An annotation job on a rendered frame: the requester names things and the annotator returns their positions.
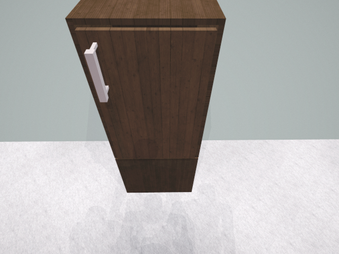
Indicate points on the handle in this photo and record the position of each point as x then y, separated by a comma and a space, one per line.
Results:
95, 70

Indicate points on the cupboard door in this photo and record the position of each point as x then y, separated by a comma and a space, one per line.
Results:
158, 79

